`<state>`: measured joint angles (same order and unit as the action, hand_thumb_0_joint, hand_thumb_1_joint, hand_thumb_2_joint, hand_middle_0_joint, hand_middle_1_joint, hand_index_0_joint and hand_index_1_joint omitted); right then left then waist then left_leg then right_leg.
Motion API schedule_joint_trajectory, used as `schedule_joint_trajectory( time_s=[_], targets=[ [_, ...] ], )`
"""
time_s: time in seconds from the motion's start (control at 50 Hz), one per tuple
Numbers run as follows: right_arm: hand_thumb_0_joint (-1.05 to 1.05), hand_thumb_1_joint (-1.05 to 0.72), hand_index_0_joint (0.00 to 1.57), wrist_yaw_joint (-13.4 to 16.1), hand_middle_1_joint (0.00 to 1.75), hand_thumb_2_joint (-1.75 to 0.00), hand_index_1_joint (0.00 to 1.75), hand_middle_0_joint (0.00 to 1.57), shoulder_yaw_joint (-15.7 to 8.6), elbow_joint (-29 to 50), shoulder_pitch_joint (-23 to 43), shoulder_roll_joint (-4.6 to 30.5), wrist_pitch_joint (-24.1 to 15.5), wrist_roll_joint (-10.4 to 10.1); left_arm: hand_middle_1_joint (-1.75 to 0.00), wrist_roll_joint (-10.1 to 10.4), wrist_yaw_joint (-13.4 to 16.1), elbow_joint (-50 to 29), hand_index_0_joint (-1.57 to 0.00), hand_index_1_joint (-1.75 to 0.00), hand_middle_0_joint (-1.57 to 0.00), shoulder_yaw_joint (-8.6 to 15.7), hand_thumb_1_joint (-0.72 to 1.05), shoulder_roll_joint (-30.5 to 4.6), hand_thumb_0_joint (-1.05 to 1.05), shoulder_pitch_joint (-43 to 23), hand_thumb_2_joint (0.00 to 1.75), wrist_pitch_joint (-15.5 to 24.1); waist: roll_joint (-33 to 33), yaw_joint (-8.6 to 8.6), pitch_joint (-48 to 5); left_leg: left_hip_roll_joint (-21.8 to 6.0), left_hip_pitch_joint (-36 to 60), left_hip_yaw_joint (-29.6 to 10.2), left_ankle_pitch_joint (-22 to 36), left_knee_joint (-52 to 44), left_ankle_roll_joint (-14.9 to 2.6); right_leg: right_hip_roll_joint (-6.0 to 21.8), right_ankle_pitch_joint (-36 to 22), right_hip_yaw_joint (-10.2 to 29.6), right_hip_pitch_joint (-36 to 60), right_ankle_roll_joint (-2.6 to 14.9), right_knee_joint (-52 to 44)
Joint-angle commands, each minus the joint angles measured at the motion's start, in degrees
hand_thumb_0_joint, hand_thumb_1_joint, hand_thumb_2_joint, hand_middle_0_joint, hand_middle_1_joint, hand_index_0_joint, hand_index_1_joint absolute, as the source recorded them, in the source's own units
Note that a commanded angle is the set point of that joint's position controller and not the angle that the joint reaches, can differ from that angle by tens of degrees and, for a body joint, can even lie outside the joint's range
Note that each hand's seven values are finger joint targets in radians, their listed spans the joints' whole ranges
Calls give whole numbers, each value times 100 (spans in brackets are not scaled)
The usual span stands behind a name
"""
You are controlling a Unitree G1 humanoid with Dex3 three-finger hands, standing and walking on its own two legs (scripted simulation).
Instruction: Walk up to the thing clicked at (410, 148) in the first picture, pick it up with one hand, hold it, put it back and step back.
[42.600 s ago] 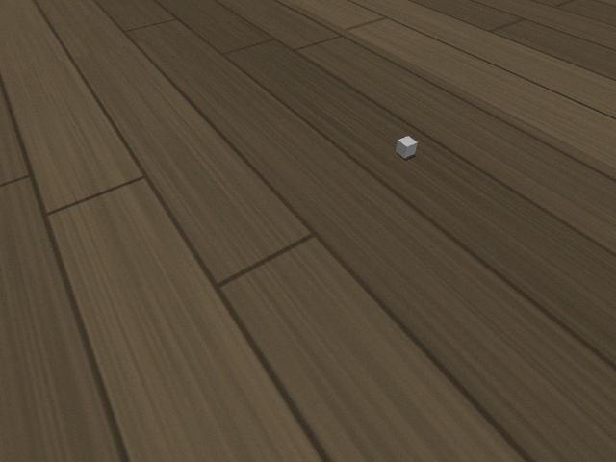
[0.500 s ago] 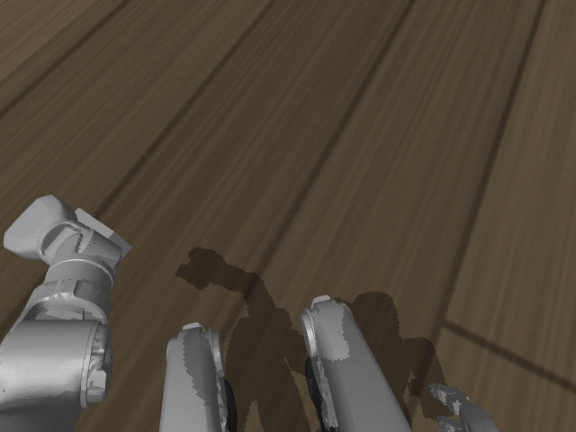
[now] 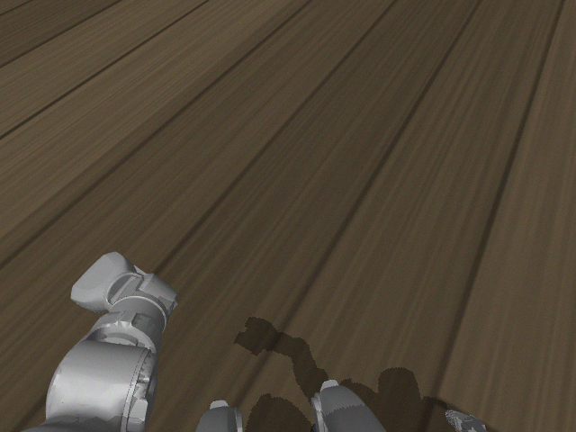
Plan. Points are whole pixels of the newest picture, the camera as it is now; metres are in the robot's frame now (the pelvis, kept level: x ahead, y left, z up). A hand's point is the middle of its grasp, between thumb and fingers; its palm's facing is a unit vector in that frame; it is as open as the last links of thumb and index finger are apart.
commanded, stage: lift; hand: left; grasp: from above
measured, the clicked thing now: (140, 302) +0.38 +0.22 -0.12
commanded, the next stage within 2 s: hold in 0.30 s
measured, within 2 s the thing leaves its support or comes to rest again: neither
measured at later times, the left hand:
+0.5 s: hand (112, 289) +0.36 +0.22 +0.00, palm faces -0.24 -0.39 -0.89, open 9.9 cm
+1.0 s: hand (91, 272) +0.37 +0.23 +0.03, palm faces -0.22 -0.38 -0.90, open 9.9 cm
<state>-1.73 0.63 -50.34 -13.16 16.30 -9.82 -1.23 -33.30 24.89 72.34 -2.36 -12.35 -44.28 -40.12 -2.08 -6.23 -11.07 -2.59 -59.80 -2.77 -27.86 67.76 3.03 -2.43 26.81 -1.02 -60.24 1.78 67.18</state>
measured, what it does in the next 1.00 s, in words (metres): rises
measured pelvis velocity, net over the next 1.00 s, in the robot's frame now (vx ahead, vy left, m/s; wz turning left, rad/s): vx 0.04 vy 0.01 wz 0.00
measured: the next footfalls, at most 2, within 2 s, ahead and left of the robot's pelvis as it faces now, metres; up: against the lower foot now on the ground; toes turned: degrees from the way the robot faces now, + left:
none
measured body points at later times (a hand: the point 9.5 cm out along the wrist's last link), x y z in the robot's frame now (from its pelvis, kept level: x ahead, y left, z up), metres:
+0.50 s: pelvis +0.02 +0.01 +0.06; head +0.06 +0.00 +0.51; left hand +0.37 +0.23 +0.05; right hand +0.09 -0.26 -0.07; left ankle +0.04 +0.15 -0.64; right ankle +0.05 -0.10 -0.64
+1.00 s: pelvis +0.04 +0.01 +0.08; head +0.06 +0.00 +0.53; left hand +0.38 +0.25 +0.08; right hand +0.14 -0.24 -0.05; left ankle +0.04 +0.15 -0.64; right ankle +0.05 -0.10 -0.64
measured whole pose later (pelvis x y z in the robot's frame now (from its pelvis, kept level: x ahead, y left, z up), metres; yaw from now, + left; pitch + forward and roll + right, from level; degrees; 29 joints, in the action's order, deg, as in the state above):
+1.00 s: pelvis +0.04 +0.01 +0.08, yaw +0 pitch +8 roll +1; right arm -5.8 0.5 -49.2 -12.0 15.7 -7.6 -1.3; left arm -30.8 24.0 66.5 -5.4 -8.3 -39.5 -45.9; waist -1.6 -2.4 -5.8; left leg -1.1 -28.4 0.1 -20.0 40.7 1.5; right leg -0.7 19.9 1.6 -29.9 0.4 42.1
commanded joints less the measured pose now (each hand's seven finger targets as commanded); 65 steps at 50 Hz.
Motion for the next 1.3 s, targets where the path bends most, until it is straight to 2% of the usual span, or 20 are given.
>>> schedule_joint_trajectory(
  time_s=[0.0,0.04,0.06,0.24,0.28,0.34,0.36,0.4,0.44,0.46,0.48,0.6,0.7,0.74,0.86,1.04,1.06,1.14,1.24,1.28],
  targets=[
    [0,-89,20,-59,30,-89,30,20,-242,365,-332,769,-99,60,-60,-139,472,-923,-104,-61,-104,-2,66,-1068,0,-2196,72,-111,9,18,-2298,306,1549,486,1463,-1063,-286,11,-1792,171,2350,-208,-1533],
    [0,-88,20,-91,30,-89,30,20,-259,365,-291,797,-90,91,-58,-148,540,-996,-105,-59,-106,15,68,-1149,0,-2277,71,-129,20,58,-2134,293,1727,469,1380,-1305,-274,-7,-1504,164,2480,-195,-1742],
    [0,-88,20,-105,30,-89,30,20,-254,356,-282,759,-74,87,-58,-90,549,-973,-105,-59,-106,-32,69,-1013,0,-2244,69,-163,21,40,-2095,300,1766,491,1394,-1350,-276,5,-1494,219,2553,-219,-1857],
    [0,-89,20,-259,30,-89,30,20,-318,339,-272,787,-85,112,-60,60,569,-839,-108,-60,-108,-80,75,-796,0,-2148,64,-256,327,126,-1797,340,2153,542,1542,-1987,-280,36,-1850,316,3212,-248,-2391],
    [0,-89,20,-294,30,-89,30,20,-327,308,-298,790,-79,129,-62,84,574,-746,-109,-62,-108,-122,77,-624,0,-2078,65,-291,398,69,-1778,329,2330,534,1606,-2073,-276,23,-1890,286,3203,-239,-2436],
    [0,-88,20,-342,30,-89,30,20,-346,330,-222,799,-78,143,-64,118,616,-750,-111,-63,-111,-62,82,-680,0,-2124,67,-296,277,140,-1548,320,2526,555,1540,-2248,-261,3,-1668,251,3127,-199,-2566],
    [0,-89,20,-353,30,-89,30,20,-330,342,-207,790,-74,150,-64,114,607,-861,-110,-64,-110,-153,81,-534,0,-2220,66,-302,283,97,-1570,317,2585,540,1513,-2292,-267,11,-1608,245,3151,-205,-2613],
    [0,-89,20,-373,30,-89,30,20,-340,392,-169,818,-79,122,-61,107,583,-907,-111,-61,-111,-137,81,-620,0,-2112,61,-317,358,189,-1478,320,2660,527,1497,-2425,-265,12,-1556,213,3313,-200,-2685],
    [0,-89,20,-379,30,-89,30,20,-325,413,-146,817,-69,103,-60,72,516,-1043,-109,-59,-108,-183,78,-631,0,-2246,59,-318,322,123,-1576,308,2823,511,1583,-2482,-271,14,-1652,207,3331,-199,-2692],
    [0,-89,20,-376,30,-89,30,20,-334,459,-95,845,-70,93,-58,66,497,-1057,-110,-58,-110,-169,79,-678,0,-2170,60,-314,268,205,-1442,309,2914,524,1537,-2570,-258,6,-1587,167,3369,-190,-2744],
    [0,-89,20,-373,30,-89,30,20,-317,451,-68,816,-61,80,-57,53,471,-1198,-111,-57,-111,-225,80,-633,0,-2256,58,-309,252,134,-1485,304,3011,510,1554,-2586,-265,5,-1558,195,3355,-192,-2781],
    [0,-89,20,-359,30,-89,30,20,-301,524,72,798,-43,60,-53,-95,378,-1364,-109,-53,-110,-326,77,-580,0,-2047,56,-350,76,229,-1296,271,3434,435,1536,-2894,-196,7,-1478,82,3372,-130,-2834],
    [0,-89,20,-359,30,-89,30,20,-289,588,147,800,-23,31,-53,15,292,-1583,-105,-53,-106,-352,73,-531,0,-2148,54,-457,64,257,-1238,302,3588,451,1743,-2973,-217,27,-1730,103,3529,-145,-2940],
    [0,-88,20,-356,30,-89,30,20,-284,621,156,809,-35,1,-52,-51,258,-1517,-105,-53,-106,-378,73,-594,0,-2032,55,-479,249,282,-1161,301,3627,432,1745,-3057,-228,24,-1746,100,3712,-160,-2997],
    [0,-89,20,-375,30,-89,30,20,-289,627,207,782,-25,-7,-51,6,197,-1436,-107,-53,-109,-390,74,-523,0,-2015,58,-515,274,329,-1104,326,3725,472,1949,-3132,-232,45,-1969,125,3857,-159,-3044],
    [0,-89,20,-386,30,-89,30,20,-246,721,308,761,6,-62,-50,-102,80,-1740,-101,-53,-104,-475,66,-616,0,-1989,61,-574,379,357,-1221,364,3956,498,2231,-3253,-283,62,-2358,150,4236,-181,-3217],
    [0,-89,20,-392,30,-89,30,20,-267,736,319,757,17,-55,-50,-113,78,-1768,-101,-53,-104,-455,66,-628,0,-1889,59,-585,332,457,-1186,379,3915,531,2301,-3246,-277,76,-2440,147,4334,-178,-3210],
    [0,-89,20,-390,30,-89,30,20,-251,771,326,735,55,-64,-48,-100,-17,-1918,-101,-52,-104,-484,66,-610,0,-1933,60,-624,315,390,-1282,384,4052,544,2593,-3256,-284,89,-2881,167,4438,-182,-3196],
    [0,-89,20,-397,30,-89,30,20,-227,802,327,700,74,-87,-46,-149,-118,-1901,-99,-50,-103,-476,63,-709,0,-1725,60,-697,457,474,-1248,424,3949,575,2626,-3344,-317,134,-3201,209,4720,-195,-3235],
    [0,-89,20,-388,30,-89,30,20,-226,818,360,679,90,-97,-46,-172,-180,-2033,-99,-50,-103,-588,62,-546,0,-1823,62,-709,370,422,-1288,412,4090,560,2746,-3347,-324,130,-3302,198,4654,-201,-3249]
  ],
)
